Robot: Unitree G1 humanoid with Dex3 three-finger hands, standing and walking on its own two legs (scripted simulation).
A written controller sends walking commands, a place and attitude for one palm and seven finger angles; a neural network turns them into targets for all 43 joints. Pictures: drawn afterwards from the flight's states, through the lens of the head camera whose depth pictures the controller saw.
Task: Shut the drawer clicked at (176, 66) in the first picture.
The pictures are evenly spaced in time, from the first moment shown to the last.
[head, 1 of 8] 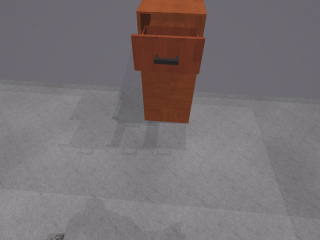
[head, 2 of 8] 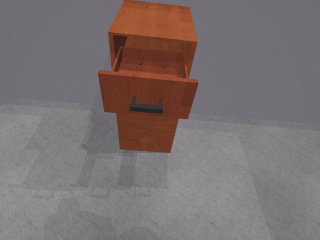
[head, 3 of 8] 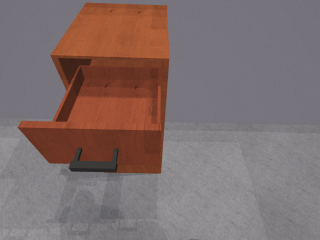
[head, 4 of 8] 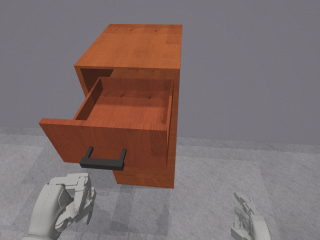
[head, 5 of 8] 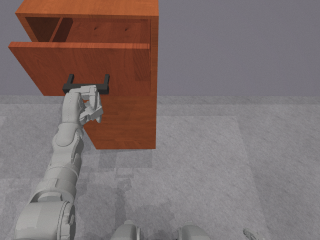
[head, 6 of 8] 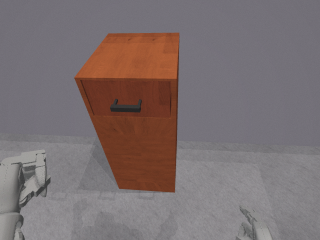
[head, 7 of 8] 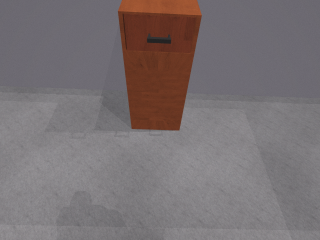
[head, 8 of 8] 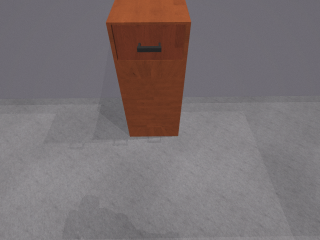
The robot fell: no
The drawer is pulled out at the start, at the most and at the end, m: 0.28 0.28 0.00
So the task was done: yes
